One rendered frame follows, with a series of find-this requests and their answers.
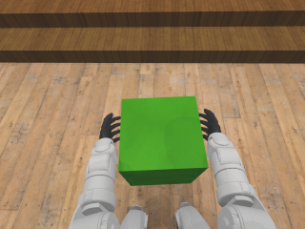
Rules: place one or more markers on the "robot left forearm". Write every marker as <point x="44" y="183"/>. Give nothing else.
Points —
<point x="98" y="191"/>

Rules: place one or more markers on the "right robot shin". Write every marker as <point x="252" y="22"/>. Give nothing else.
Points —
<point x="184" y="204"/>

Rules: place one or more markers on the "carton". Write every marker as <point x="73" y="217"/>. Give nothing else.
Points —
<point x="161" y="141"/>

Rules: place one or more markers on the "robot right forearm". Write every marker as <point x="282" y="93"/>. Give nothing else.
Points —
<point x="233" y="187"/>

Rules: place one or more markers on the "robot left upper arm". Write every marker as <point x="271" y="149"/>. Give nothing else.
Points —
<point x="100" y="220"/>

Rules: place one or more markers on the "right robot thigh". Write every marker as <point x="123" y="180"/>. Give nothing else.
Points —
<point x="188" y="217"/>

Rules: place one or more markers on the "robot left hand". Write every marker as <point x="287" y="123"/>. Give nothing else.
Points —
<point x="106" y="128"/>

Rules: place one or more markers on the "robot right hand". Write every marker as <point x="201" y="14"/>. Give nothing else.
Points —
<point x="211" y="123"/>

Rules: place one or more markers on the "robot right upper arm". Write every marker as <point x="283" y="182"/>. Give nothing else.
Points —
<point x="232" y="216"/>

